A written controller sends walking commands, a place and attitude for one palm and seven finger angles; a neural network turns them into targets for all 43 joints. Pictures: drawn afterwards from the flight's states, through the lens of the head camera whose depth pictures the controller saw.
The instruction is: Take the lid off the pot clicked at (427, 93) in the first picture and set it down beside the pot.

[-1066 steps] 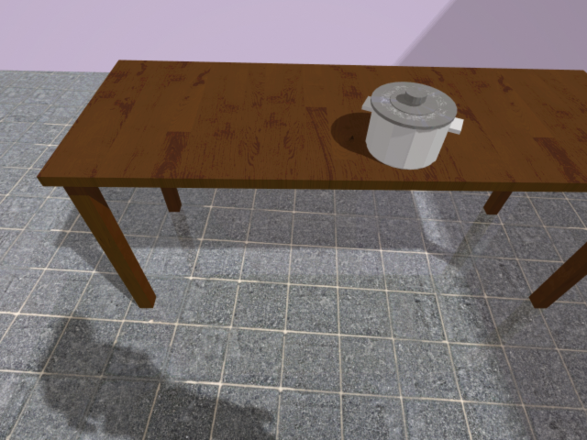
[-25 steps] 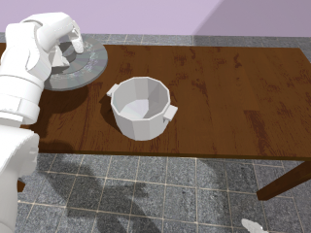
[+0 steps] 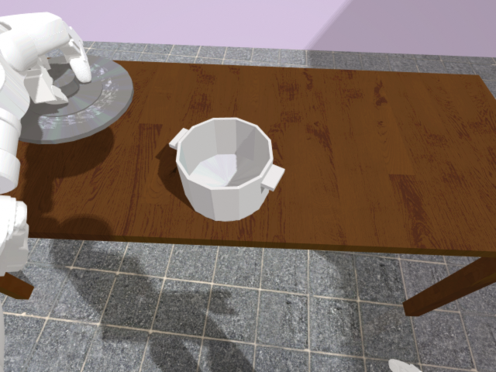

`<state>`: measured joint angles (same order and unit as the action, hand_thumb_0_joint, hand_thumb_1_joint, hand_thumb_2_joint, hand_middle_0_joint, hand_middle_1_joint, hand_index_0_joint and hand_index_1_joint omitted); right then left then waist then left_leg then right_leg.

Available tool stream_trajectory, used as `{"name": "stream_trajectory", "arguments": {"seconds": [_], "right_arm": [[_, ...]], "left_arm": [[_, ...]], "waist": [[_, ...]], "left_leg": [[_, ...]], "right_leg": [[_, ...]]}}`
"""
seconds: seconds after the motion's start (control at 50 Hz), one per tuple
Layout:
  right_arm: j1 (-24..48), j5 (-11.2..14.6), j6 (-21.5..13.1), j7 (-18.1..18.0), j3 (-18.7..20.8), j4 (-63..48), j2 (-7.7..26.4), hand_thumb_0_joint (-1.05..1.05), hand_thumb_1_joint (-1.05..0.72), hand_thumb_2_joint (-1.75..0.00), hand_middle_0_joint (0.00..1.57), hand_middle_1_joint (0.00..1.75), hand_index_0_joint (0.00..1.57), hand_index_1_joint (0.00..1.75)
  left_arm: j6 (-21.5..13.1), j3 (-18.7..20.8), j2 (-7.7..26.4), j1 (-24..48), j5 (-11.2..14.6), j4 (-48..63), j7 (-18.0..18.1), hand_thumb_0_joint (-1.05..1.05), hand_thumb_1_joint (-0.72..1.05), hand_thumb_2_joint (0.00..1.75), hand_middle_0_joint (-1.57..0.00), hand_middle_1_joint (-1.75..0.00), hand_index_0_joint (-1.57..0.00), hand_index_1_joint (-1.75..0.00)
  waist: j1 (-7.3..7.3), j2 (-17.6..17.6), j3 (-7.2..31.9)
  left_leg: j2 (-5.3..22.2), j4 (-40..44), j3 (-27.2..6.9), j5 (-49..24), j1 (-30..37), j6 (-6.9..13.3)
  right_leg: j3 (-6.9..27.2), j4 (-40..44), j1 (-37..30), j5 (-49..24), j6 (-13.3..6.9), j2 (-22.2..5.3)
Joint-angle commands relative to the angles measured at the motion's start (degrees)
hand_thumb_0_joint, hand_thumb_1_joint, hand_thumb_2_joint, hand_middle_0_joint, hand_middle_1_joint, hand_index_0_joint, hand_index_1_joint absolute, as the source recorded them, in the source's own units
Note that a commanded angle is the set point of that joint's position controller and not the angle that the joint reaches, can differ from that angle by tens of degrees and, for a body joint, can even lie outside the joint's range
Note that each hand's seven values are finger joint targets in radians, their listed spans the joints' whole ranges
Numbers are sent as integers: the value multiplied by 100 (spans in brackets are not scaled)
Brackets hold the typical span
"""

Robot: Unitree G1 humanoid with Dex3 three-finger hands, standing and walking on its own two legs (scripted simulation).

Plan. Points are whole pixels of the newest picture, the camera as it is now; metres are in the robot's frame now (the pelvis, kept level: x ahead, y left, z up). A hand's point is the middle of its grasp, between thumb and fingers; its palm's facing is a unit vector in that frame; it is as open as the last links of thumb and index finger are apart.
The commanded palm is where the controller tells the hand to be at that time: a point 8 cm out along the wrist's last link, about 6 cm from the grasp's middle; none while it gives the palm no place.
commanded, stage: move the lid sideways beside the pot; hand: left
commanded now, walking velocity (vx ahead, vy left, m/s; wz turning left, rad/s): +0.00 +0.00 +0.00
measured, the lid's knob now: (59, 82) +0.49 +0.29 +0.18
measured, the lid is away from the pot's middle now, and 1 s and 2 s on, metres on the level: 0.24 0.23 0.24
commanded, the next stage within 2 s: lower the lid onto the table in 0.14 s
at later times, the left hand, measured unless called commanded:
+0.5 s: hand (54, 89) +0.47 +0.29 +0.19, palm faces -0.33 -0.08 -0.94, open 7.6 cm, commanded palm +0.47 +0.28 +0.27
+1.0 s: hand (71, 108) +0.47 +0.28 +0.16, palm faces -0.39 -0.08 -0.92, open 7.6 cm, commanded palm +0.49 +0.28 +0.23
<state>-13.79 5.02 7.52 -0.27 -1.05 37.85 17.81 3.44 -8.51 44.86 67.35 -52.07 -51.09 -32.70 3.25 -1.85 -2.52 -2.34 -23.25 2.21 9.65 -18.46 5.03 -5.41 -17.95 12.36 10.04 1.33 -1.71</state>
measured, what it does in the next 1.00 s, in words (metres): stands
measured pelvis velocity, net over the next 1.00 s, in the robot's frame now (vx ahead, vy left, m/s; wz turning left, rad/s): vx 0.00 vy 0.00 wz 0.00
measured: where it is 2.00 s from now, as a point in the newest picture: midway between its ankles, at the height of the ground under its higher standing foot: outside the picture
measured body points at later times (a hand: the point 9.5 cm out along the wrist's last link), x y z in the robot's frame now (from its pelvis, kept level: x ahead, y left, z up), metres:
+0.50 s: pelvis +0.00 +0.00 +0.00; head +0.07 +0.00 +0.44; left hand +0.48 +0.29 +0.24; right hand +0.09 -0.27 -0.12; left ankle +0.02 +0.06 -0.74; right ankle -0.02 -0.14 -0.74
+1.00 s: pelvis +0.00 +0.00 +0.00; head +0.08 +0.01 +0.44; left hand +0.48 +0.28 +0.21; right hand +0.07 -0.27 -0.12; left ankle +0.02 +0.06 -0.74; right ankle -0.02 -0.14 -0.74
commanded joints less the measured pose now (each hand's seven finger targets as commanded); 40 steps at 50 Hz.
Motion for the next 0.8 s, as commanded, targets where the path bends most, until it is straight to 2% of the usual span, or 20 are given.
{"name": "stream_trajectory", "arguments": {"seconds": [0.0,0.02,0.06,0.14,0.18,0.24,0.26,0.3,0.34,0.4,0.48,0.52,0.56,0.58,0.6,0.62,0.66,0.7,0.74,0.78], "right_arm": [[-121,-14,-127,-90,332,-526,988,0,-90,-90,20,30,20,30],[-163,-31,-156,-108,355,-550,983,0,-90,-90,20,30,20,30],[-175,-48,-214,-128,365,-594,962,0,-90,-90,20,30,20,30],[-253,-50,-185,-124,362,-426,1026,0,-90,-90,20,30,20,30],[-228,-63,-152,-84,376,-454,1033,0,-90,-90,20,30,20,30],[-189,-42,-160,-18,395,-429,1017,0,-90,-90,20,30,20,30],[-285,-29,-149,21,407,-428,1032,0,-90,-90,20,30,20,30],[-216,-20,-105,58,383,-487,1036,0,-90,-90,20,30,20,30],[-168,-20,-92,54,384,-570,1008,0,-90,-90,20,30,20,30],[-125,-34,-28,60,409,-591,996,0,-90,-90,20,30,20,30],[-165,-60,-39,2,378,-618,1011,0,-90,-90,20,30,20,30],[-181,-24,-28,-45,361,-539,992,0,-90,-90,20,30,20,30],[-169,-19,-40,-41,400,-547,1011,0,-90,-90,20,30,20,30],[-205,-55,-56,-38,405,-555,1005,0,-90,-90,20,30,20,30],[-176,-70,-71,-50,387,-564,988,0,-90,-90,20,30,20,30],[-222,-67,-94,-69,372,-553,971,0,-90,-90,20,30,20,30],[-249,-61,-82,-73,376,-548,985,0,-90,-90,20,30,20,30],[-272,-56,-66,-78,365,-461,988,0,-90,-90,20,30,20,30],[-285,-34,-54,-87,371,-445,975,0,-90,-90,20,30,20,30],[-301,-41,-49,-74,395,-432,997,0,-90,-90,20,30,20,30]], "left_arm": [[-131,472,1628,3588,-83,1520,270,0,60,103,-82,-100,-88,-102],[-173,614,1781,3670,-77,1824,306,0,60,103,-82,-100,-88,-102],[-267,484,1594,3689,36,2303,312,0,60,103,-82,-100,-88,-102],[-256,928,1961,3159,190,1587,218,0,60,103,-82,-100,-88,-102],[-273,966,2038,3298,174,1865,231,0,60,103,-82,-100,-88,-102],[-118,683,1642,3185,40,1562,223,0,60,103,-82,-100,-88,-102],[-89,669,1616,2963,61,1504,216,0,60,103,-82,-100,-88,-102],[-30,924,1897,2765,18,1243,215,0,60,103,-82,-100,-88,-102],[-29,988,1954,2671,29,1284,211,0,60,103,-82,-100,-88,-102],[-26,644,1585,3039,0,1676,219,0,60,103,-82,-100,-88,-102],[-167,1098,2202,3017,-6,1759,300,0,60,103,-82,-100,-88,-102],[-198,817,1874,3025,65,1310,251,0,60,103,-82,-100,-88,-102],[-238,615,1654,3169,105,1583,257,0,60,103,-82,-100,-88,-102],[-263,796,1884,3250,28,1791,321,0,60,103,-82,-100,-88,-102],[-315,800,1891,3256,-16,1763,345,0,60,103,-82,-100,-88,-102],[-356,862,1923,3075,-20,1604,375,0,60,103,-82,-100,-88,-102],[-419,840,1865,2935,69,1613,389,0,60,103,-82,-100,-88,-102],[-416,828,1807,2865,96,1195,377,0,60,103,-82,-100,-88,-102],[-400,622,1560,2872,128,1102,363,0,60,103,-82,-100,-88,-102],[-426,504,1451,3068,124,1410,383,0,60,103,-82,-100,-88,-102]], "waist": [[114,-544,2668],[99,-633,3009],[121,-895,3270],[102,-444,2838],[70,-520,2999],[114,-747,2727],[84,-661,2697],[54,-338,2676],[19,-193,2805],[107,-416,2888],[85,-385,3076],[142,-254,2728],[132,-582,2761],[110,-669,2962],[118,-796,2945],[108,-687,2946],[94,-741,2944],[142,-481,2660],[182,-459,2546],[184,-584,2649]], "left_leg": [[90,2,-686,-1713,2221,-53],[104,-37,-709,-1934,2444,-36],[141,-152,-794,-2532,2801,-54],[92,-87,-733,-2159,2386,10],[98,-107,-771,-2543,2457,-20],[110,-179,-832,-2774,2494,-68],[141,-195,-840,-2928,2445,-108],[94,-166,-784,-2567,2193,-78],[60,-132,-714,-2297,2047,-46],[102,-189,-765,-2542,2336,-54],[86,-174,-760,-2354,2311,-30],[83,-85,-696,-1868,2105,-10],[112,-108,-712,-1953,2255,-32],[122,-135,-753,-2060,2416,-42],[108,-146,-762,-2019,2432,-46],[112,-164,-749,-2039,2395,-39],[117,-158,-728,-2095,2326,-40],[106,-127,-714,-1866,2140,-24],[107,-82,-684,-1618,2099,-23],[138,-122,-751,-1816,2279,-43]], "right_leg": [[121,68,147,-963,-343,471],[157,62,66,-1044,-345,475],[138,76,185,-1174,-361,478],[134,102,115,-1233,-304,481],[136,32,63,-1396,-311,478],[103,18,357,-1324,-333,520],[83,2,341,-1351,-337,505],[110,-34,172,-1355,-318,513],[130,-60,-6,-1412,-316,478],[104,-36,240,-1326,-306,509],[151,-26,65,-1302,-309,506],[98,13,177,-1128,-284,489],[73,19,334,-1025,-323,468],[111,4,296,-991,-323,501],[105,21,350,-933,-343,515],[111,-2,304,-978,-344,515],[107,3,270,-1066,-356,480],[95,2,309,-1029,-320,500],[67,22,406,-887,-312,500],[60,5,497,-856,-324,516]]}}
